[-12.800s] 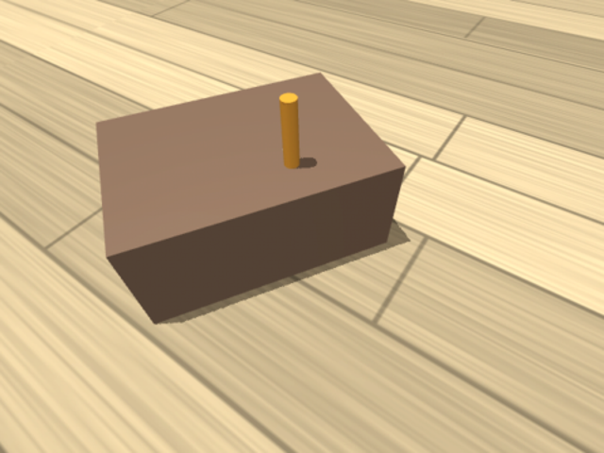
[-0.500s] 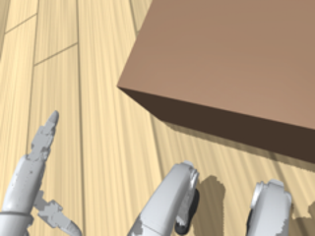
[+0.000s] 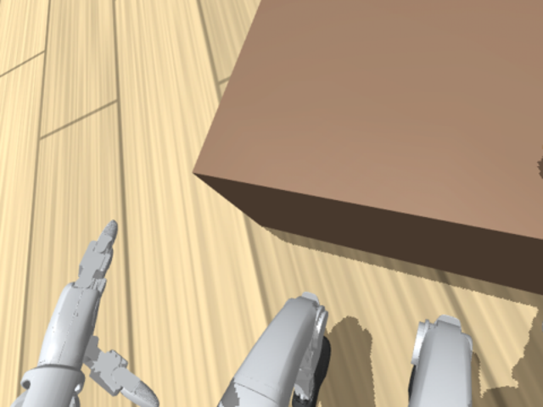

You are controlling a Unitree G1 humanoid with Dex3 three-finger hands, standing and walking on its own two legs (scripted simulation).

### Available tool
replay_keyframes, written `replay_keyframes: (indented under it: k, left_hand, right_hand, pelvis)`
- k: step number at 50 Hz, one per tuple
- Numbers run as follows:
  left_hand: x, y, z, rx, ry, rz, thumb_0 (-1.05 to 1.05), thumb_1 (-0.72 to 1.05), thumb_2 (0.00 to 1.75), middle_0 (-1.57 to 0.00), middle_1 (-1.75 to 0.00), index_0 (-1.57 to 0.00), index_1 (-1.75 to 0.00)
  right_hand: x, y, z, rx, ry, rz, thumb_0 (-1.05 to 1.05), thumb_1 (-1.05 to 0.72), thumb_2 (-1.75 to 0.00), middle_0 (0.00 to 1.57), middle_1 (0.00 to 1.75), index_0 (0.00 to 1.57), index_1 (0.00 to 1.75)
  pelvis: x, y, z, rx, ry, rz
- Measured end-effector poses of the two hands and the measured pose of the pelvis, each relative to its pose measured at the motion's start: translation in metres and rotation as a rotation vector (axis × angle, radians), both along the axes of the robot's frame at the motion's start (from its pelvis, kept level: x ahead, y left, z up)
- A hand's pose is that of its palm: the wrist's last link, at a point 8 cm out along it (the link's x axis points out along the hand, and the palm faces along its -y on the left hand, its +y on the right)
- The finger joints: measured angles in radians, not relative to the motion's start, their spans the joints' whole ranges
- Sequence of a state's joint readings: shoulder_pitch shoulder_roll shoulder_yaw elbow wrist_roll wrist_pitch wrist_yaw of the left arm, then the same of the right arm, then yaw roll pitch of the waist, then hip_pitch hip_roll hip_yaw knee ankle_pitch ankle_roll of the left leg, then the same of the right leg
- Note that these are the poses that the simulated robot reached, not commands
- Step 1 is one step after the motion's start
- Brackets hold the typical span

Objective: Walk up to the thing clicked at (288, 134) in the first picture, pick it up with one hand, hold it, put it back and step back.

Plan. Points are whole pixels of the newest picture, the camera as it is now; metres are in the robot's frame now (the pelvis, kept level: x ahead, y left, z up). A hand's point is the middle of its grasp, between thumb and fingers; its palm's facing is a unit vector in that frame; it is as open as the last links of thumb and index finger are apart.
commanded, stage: settle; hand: right
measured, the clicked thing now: out of the picture +0.53 -0.27 +0.01
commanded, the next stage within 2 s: lift in 0.36 s
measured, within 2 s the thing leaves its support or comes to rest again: neither
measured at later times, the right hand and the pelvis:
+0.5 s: hand out of the picture +0.55 -0.27 -0.01, palm faces +0.30 +0.95 +0.00, open 7.7 cm; pelvis +0.01 -0.01 +0.02, yaw +0 degrees
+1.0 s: hand out of the picture +0.49 -0.26 +0.06, palm faces +0.29 +0.96 +0.00, open 7.7 cm; pelvis +0.02 -0.01 +0.06, yaw -2 degrees
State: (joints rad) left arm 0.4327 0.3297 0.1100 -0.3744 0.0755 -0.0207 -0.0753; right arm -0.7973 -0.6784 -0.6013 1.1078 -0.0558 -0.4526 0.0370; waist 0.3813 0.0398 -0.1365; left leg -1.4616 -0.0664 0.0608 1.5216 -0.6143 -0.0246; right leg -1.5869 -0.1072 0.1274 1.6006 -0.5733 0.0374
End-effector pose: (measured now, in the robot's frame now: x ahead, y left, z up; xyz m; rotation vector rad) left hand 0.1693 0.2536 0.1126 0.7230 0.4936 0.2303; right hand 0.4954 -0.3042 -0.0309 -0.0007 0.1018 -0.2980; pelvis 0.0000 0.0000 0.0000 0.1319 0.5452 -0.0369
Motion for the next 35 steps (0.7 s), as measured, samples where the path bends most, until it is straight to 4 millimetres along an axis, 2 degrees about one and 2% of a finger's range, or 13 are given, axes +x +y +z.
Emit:
replay_keyframes:
  k: [14, 27, 35]
  left_hand:
    - [0.004, -0.001, 0.001, -0.006, 0.032, 0.035, -0.01, -0.56, 0.07, -0.07, -0.05, -0.06, -0.06]
    - [0.014, -0.009, 0.004, -0.048, 0.044, 0.034, -0.01, -0.55, 0.07, -0.06, -0.05, -0.05, -0.06]
    - [0.012, -0.009, 0.001, -0.085, 0.056, 0.045, -0.01, -0.54, 0.06, -0.06, -0.05, -0.06, -0.05]
  right_hand:
    - [0.014, -0.007, 0.015, 0.016, -0.009, 0.003, -0.01, 0.16, -1.15, 0.8, 1.16, 0.86, 1.18]
    - [0.014, -0.01, 0.03, 0.013, -0.004, -0.012, -0.01, 0.16, -1.15, 0.79, 1.18, 0.85, 1.2]
    - [0.008, -0.011, 0.043, 0.01, -0.002, -0.002, -0.01, 0.17, -1.16, 0.8, 1.17, 0.85, 1.2]
  pelvis:
    - [0.007, -0.004, 0.012, 0.004, 0.006, -0.003]
    - [0.014, -0.007, 0.027, 0.006, -0.006, -0.011]
    - [0.017, -0.009, 0.034, 0.002, -0.015, -0.013]
